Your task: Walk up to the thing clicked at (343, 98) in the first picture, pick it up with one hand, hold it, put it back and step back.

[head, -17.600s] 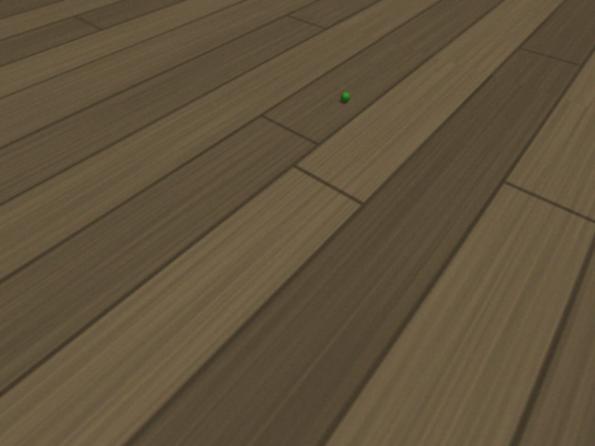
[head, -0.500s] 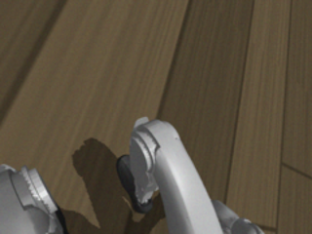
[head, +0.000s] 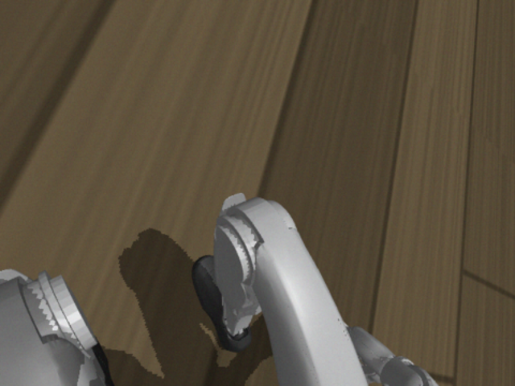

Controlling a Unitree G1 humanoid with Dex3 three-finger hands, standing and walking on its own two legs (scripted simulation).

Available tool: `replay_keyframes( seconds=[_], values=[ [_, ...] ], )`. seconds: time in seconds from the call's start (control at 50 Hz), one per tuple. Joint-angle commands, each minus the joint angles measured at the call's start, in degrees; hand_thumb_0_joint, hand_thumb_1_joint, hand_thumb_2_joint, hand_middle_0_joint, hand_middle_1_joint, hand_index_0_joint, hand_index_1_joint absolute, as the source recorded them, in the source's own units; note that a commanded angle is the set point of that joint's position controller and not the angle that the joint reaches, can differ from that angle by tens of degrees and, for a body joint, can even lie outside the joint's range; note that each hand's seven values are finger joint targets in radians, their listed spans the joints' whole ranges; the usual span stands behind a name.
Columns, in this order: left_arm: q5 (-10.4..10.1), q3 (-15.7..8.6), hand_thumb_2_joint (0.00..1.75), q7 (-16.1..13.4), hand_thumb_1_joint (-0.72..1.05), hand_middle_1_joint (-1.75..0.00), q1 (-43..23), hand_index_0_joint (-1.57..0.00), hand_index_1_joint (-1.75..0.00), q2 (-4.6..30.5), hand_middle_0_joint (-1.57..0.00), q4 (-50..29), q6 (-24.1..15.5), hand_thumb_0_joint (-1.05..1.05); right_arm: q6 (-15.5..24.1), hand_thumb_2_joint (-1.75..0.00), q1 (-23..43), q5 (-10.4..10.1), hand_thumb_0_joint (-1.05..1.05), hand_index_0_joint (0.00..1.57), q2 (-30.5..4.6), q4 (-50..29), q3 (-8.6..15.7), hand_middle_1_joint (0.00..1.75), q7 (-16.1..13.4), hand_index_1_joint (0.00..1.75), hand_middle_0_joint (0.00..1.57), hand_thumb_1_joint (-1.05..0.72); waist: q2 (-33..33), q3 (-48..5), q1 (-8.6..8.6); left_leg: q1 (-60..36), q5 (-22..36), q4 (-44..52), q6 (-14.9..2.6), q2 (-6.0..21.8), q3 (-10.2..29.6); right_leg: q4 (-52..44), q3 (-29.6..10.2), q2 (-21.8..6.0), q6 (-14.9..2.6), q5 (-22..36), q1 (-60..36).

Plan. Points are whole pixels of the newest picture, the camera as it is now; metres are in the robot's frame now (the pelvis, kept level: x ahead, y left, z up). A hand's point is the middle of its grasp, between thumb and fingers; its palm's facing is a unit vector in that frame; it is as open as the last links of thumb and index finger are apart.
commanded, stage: close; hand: left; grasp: from above
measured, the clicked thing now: out of the picture +0.45 +0.37 -0.27
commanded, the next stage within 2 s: settle in 0.80 s
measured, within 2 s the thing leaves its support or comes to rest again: leaves its support in 1.18 s
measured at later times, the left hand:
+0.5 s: hand out of the picture +0.43 +0.35 -0.25, palm faces -0.43 -0.18 -0.88, open 8.1 cm
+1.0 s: hand out of the picture +0.44 +0.35 -0.24, palm faces -0.42 -0.18 -0.89, open 7.1 cm
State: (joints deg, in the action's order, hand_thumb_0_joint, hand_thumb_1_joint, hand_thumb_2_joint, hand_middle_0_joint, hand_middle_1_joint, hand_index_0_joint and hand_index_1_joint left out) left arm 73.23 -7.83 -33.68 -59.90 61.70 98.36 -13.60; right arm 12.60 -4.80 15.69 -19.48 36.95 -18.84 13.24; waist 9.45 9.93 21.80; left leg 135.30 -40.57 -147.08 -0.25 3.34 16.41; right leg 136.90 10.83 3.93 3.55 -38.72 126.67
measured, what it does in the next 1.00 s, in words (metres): stands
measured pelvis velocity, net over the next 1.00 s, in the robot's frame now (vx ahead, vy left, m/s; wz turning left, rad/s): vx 0.00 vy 0.00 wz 0.00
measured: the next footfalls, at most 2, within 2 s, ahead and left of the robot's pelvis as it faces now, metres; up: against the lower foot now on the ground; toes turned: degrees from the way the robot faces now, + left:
none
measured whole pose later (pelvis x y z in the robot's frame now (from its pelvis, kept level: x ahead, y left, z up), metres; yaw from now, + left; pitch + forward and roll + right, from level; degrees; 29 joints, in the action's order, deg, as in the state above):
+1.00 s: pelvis +0.00 +0.00 +0.00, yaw +0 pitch +26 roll -14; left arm 72.6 -7.8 -32.6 -60.0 61.9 97.9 -13.6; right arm 13.0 -5.1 15.5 -20.1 36.7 -18.9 13.1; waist 9.4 10.6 21.8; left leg 135.1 -40.4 -146.9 0.0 3.3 16.3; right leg 136.8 10.8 4.0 3.4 -38.4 126.8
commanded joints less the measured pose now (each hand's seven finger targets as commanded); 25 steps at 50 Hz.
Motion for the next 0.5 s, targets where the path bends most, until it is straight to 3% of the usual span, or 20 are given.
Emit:
replay_keyframes(
  seconds=[0.0,0.1,0.12,0.18,0.2,0.24,0.26,0.28,0.3,0.34,0.36,0.42,0.48],
  values=[
    [-0.6,-0.3,0.74,-1.8,-0.01,-0.92,-13.0,-0.43,-0.87,12.6,-0.38,-6.1,0.8,0.0,0.4,-0.9,-10.7,-0.1,0.0,0.2,-19.2,1.1,6.2,0.3,-0.3,0.3,0.2,-0.89,-33.4,-34.7,2.15,-30.3,13.1,15.5,0.51,1.4,-5.7,-10.9,6.1,2.2,-4.38,15.4,-16.9],
    [-1.2,1.0,0.68,-0.6,0.05,-0.91,-13.9,-0.47,-0.84,11.9,-0.41,-7.2,0.8,0.0,0.6,-0.9,-10.4,-0.4,0.0,0.2,-19.1,1.0,6.1,0.3,-0.1,0.3,0.2,-0.89,-33.5,-33.9,2.9,-29.8,13.2,15.0,0.33,1.3,-6.1,-11.1,5.9,2.3,-4.16,15.8,-17.1],
    [-1.7,-1.0,0.67,-0.9,0.09,-0.9,-15.6,-0.5,-0.83,14.7,-0.43,-9.4,0.3,0.0,0.6,-0.9,-10.4,-0.6,0.0,0.2,-19.0,1.0,5.8,0.3,-0.3,0.3,0.2,-0.89,-34.1,-35.8,1.87,-30.5,13.2,15.5,0.45,1.3,-5.7,-11.1,6.0,2.1,-4.26,15.6,-17.3],
    [-0.8,0.6,0.64,-0.4,0.15,-0.89,-12.1,-0.55,-0.82,12.7,-0.48,-6.0,0.5,0.0,0.3,-0.9,-10.1,-0.5,0.0,0.2,-18.8,0.6,5.7,0.3,-0.1,0.3,0.2,-0.89,-32.7,-34.1,2.19,-28.8,12.8,14.6,0.22,1.3,-6.4,-11.0,5.7,2.2,-4.2,15.4,-17.7],
    [-1.3,-0.4,0.65,-0.6,0.17,-0.89,-12.9,-0.56,-0.82,13.5,-0.49,-7.3,0.2,0.0,0.2,-0.9,-10.3,-0.6,0.0,0.2,-18.6,0.7,5.4,0.3,-0.2,0.3,0.2,-0.89,-32.2,-34.5,1.97,-28.5,12.7,15.0,0.2,1.3,-6.2,-11.2,5.9,2.3,-4.22,15.1,-17.7],
    [-1.4,0.1,0.63,-0.4,0.21,-0.89,-12.8,-0.59,-0.81,12.8,-0.51,-8.1,0.0,0.0,0.2,-0.9,-10.7,-0.6,0.0,0.2,-19.3,0.7,6.3,0.3,-0.4,0.3,0.2,-0.89,-32.6,-35.1,2.19,-29.4,13.1,14.8,0.11,1.2,-6.7,-11.7,5.5,2.4,-4.16,15.5,-18.5],
    [-1.7,-1.1,0.62,-0.7,0.24,-0.91,-14.3,-0.61,-0.82,14.8,-0.52,-9.9,-0.3,0.0,0.2,-0.9,-10.4,-0.8,0.0,0.2,-18.8,1.0,5.9,0.3,-0.6,0.3,0.2,-0.9,-33.7,-37.0,1.18,-30.3,13.5,14.9,0.27,1.4,-6.5,-11.7,5.5,2.3,-4.27,15.7,-18.8],
    [-0.9,0.6,0.6,-0.3,0.26,-0.91,-12.8,-0.62,-0.81,13.0,-0.53,-8.3,0.1,0.0,0.3,-0.9,-10.8,-0.6,0.0,0.2,-19.3,0.7,6.2,0.3,-0.4,0.3,0.2,-0.9,-33.4,-36.6,1.93,-30.9,14.5,14.5,0.26,1.3,-6.4,-11.1,5.5,2.3,-4.27,16.6,-18.6],
    [-1.5,0.4,0.61,-0.4,0.28,-0.9,-11.9,-0.64,-0.8,12.2,-0.55,-6.8,0.1,0.0,0.4,-0.9,-10.6,-0.6,0.0,0.2,-18.8,1.0,6.0,0.3,-0.2,0.3,0.2,-0.9,-32.5,-35.5,2.02,-29.9,13.9,14.4,0.24,1.3,-6.5,-11.1,5.7,2.3,-4.2,16.1,-18.5],
    [-1.9,-1.0,0.59,-1.0,0.33,-0.88,-12.9,-0.67,-0.78,13.6,-0.58,-8.2,-0.4,0.0,0.3,-0.9,-11.1,-0.6,0.0,0.2,-19.1,1.0,5.9,0.3,-0.2,0.3,0.2,-0.89,-32.8,-35.9,1.77,-29.5,13.8,15.2,0.29,1.3,-6.0,-11.4,6.1,2.3,-4.26,15.9,-18.7],
    [-1.8,-0.6,0.57,-1.1,0.35,-0.89,-11.4,-0.69,-0.79,13.0,-0.59,-5.6,-0.3,0.0,0.0,-0.9,-10.2,-0.7,0.0,0.2,-18.5,0.8,5.5,0.3,-0.4,0.3,0.2,-0.9,-31.0,-34.8,1.75,-28.3,12.8,15.0,0.07,1.4,-6.2,-11.8,5.8,2.5,-4.24,15.3,-19.0],
    [-1.2,0.0,0.53,-1.4,0.4,-0.89,-13.1,-0.72,-0.77,13.0,-0.61,-8.0,-0.6,0.0,0.1,-0.9,-10.2,-0.5,0.0,0.2,-19.2,0.6,5.9,0.3,-0.4,0.3,0.2,-0.9,-32.8,-36.1,1.74,-29.6,13.4,14.8,0.22,1.4,-6.3,-11.4,5.8,2.5,-4.3,15.7,-18.6],
    [-1.4,-1.0,0.55,-1.6,0.48,-0.88,-12.7,-0.79,-0.77,14.0,-0.68,-7.4,-0.4,0.0,0.5,-0.9,-10.8,-0.6,0.0,0.2,-19.0,0.8,5.5,0.3,-0.3,0.3,0.2,-0.9,-31.0,-35.1,2.05,-28.5,13.3,14.3,-0.05,1.2,-6.4,-11.4,5.8,2.4,-3.99,15.9,-18.8]
  ],
)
